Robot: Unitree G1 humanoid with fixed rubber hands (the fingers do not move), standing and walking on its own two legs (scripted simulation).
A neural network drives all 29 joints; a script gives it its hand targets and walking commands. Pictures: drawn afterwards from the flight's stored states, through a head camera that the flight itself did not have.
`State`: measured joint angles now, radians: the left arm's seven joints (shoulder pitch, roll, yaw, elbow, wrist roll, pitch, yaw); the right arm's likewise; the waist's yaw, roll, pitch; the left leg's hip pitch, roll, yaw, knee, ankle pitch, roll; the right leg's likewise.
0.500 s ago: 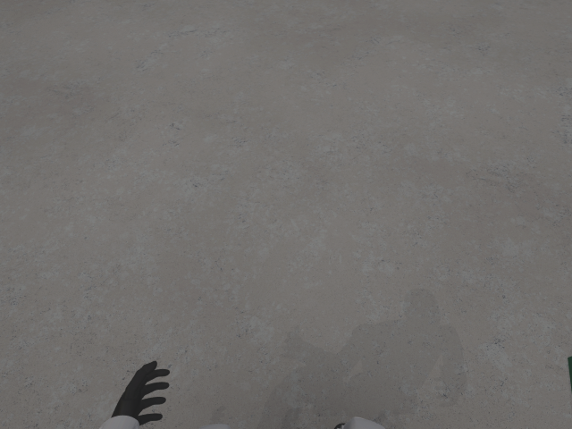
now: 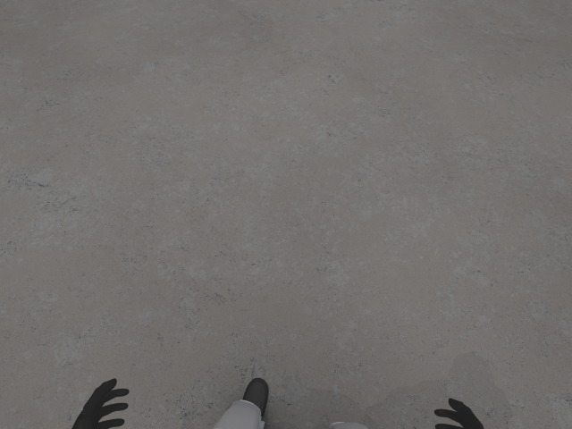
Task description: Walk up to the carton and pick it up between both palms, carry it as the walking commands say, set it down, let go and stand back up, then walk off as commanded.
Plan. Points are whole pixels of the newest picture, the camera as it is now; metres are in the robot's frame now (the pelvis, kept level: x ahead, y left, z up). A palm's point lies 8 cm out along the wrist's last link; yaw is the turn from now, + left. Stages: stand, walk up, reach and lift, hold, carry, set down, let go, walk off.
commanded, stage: walk off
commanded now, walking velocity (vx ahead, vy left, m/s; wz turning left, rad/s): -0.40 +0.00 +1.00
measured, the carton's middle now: out of the picture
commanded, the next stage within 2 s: stand in 1.98 s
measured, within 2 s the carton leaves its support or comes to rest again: neither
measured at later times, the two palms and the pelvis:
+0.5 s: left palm out of the picture -0.23 +0.26 -0.14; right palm out of the picture -0.01 -0.22 -0.12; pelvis -0.21 -0.02 -0.01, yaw +30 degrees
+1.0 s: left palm out of the picture -0.49 +0.11 -0.10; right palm out of the picture -0.05 -0.19 -0.14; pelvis -0.32 -0.13 +0.00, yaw +57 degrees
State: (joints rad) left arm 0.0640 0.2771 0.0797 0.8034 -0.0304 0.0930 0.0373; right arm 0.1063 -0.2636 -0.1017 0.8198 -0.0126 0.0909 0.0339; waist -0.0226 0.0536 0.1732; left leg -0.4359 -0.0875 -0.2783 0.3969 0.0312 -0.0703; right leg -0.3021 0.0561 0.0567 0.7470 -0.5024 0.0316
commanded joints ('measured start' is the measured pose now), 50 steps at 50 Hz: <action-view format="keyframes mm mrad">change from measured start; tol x32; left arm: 1 315 225 70 31 20 -24 38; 6 -265 80 7 -157 50 -25 26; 14 193 172 40 -27 46 -61 20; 26 -96 27 3 -141 34 -16 -34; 47 354 222 84 54 -3 -23 45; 50 -93 196 56 -107 51 -25 33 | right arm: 1 13 -152 -37 -90 32 -40 0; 50 82 -198 -63 -23 -23 -25 -8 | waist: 1 59 -141 -336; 19 27 -375 -283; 26 -98 314 -119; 46 77 223 -282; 48 59 -404 -365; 50 -10 -281 -247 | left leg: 1 -64 -52 -20 45 -480 -121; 3 -142 25 207 862 -605 -101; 7 -45 6 205 1189 -389 -38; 18 85 105 374 382 -625 -38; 24 195 491 -49 -15 395 142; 26 15 378 -88 -114 0 173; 40 439 243 -292 -98 -111 90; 46 55 105 -267 -300 -350 -70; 50 -57 -19 206 942 -565 -94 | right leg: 1 408 -213 157 -556 13 -132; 4 -290 -454 171 -559 273 -272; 15 418 -403 -75 -331 489 -197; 21 126 -455 -220 -209 477 -79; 23 -405 -224 -305 188 -228 75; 30 -373 -148 -17 555 130 40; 41 -234 -14 19 139 -7 22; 47 445 -68 46 -556 27 -101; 50 -145 -546 260 -593 274 -309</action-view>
